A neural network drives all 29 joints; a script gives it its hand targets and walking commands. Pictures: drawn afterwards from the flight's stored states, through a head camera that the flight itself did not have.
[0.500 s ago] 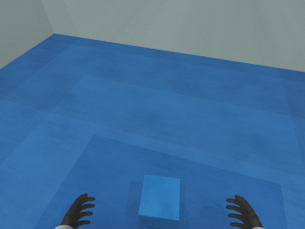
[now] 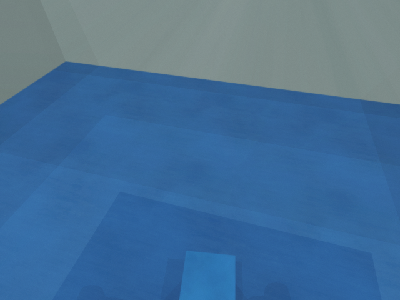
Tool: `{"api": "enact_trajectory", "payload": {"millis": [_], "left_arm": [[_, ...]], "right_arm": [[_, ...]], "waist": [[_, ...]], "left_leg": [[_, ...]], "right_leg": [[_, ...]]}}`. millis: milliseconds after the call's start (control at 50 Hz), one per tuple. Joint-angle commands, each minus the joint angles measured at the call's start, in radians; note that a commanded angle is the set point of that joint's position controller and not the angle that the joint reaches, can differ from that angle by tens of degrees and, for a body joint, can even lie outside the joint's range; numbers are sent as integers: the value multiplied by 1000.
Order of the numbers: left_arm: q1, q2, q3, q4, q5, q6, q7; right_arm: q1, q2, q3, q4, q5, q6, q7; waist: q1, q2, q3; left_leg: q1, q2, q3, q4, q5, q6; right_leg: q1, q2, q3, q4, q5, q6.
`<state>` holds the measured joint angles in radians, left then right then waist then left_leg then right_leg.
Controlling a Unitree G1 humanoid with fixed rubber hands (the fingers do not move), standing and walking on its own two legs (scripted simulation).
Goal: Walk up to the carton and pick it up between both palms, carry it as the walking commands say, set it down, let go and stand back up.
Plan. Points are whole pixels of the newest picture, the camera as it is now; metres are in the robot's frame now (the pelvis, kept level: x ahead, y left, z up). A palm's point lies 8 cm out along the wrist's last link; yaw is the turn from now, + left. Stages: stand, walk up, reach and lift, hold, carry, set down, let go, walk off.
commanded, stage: stand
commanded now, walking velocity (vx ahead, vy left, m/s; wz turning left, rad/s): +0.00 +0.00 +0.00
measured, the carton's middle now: (208, 290) +0.34 +0.00 -0.64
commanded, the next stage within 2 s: none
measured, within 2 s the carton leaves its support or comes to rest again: neither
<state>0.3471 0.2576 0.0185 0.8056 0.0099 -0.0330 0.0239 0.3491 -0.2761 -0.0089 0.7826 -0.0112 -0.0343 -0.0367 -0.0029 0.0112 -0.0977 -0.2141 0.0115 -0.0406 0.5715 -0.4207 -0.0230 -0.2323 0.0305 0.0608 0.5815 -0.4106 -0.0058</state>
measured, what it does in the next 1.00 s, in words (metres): stands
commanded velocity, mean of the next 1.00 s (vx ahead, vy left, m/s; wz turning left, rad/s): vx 0.00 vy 0.00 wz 0.00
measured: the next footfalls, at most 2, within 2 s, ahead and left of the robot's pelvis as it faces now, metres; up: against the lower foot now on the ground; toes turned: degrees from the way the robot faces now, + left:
none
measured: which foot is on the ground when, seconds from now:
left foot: down 0.00-1.00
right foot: down 0.00-1.00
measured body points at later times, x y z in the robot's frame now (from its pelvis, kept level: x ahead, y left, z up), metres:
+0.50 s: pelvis -0.01 +0.00 +0.01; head -0.01 +0.00 +0.46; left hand -0.02 +0.25 -0.14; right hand -0.03 -0.25 -0.15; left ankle -0.08 +0.14 -0.73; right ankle -0.07 -0.12 -0.73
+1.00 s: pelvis -0.03 +0.01 +0.01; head -0.04 +0.01 +0.46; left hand -0.08 +0.23 -0.15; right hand -0.09 -0.22 -0.15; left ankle -0.08 +0.14 -0.73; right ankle -0.07 -0.12 -0.73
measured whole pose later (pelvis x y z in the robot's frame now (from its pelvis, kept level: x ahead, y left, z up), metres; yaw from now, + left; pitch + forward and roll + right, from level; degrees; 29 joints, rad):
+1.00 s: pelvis -0.03 +0.01 +0.01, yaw -1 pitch -1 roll +0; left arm 0.37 0.16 -0.04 1.14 0.01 0.01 0.04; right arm 0.38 -0.18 0.06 1.13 -0.01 0.01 -0.05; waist 0.00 0.01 0.00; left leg -0.13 0.01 -0.01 0.49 -0.34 -0.01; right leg -0.15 0.01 0.07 0.50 -0.32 0.01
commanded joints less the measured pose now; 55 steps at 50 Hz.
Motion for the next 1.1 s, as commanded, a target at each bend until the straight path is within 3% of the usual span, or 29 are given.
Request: {"api": "enact_trajectory", "payload": {"millis": [0, 580, 1080], "left_arm": [[57, 125, 27, -20, -2, 0, 8], [104, 41, -31, 245, -2, 37, 20], [113, -21, -54, 346, -4, 38, 24]], "right_arm": [[58, -115, -22, -18, 3, -1, -8], [116, -36, 40, 268, -1, 36, -15], [127, 29, 53, 365, 0, 36, -12]], "waist": [[0, -9, 38], [-1, -10, 175], [-1, -12, 212]], "left_leg": [[16, 67, -24, -25, 530, 13], [64, 73, -17, -128, 396, 31], [37, 69, -19, -164, 301, 34]], "right_leg": [[21, -96, 54, -34, 618, -13], [35, -91, 55, -131, 427, -17], [8, -92, 55, -163, 322, -9]]}}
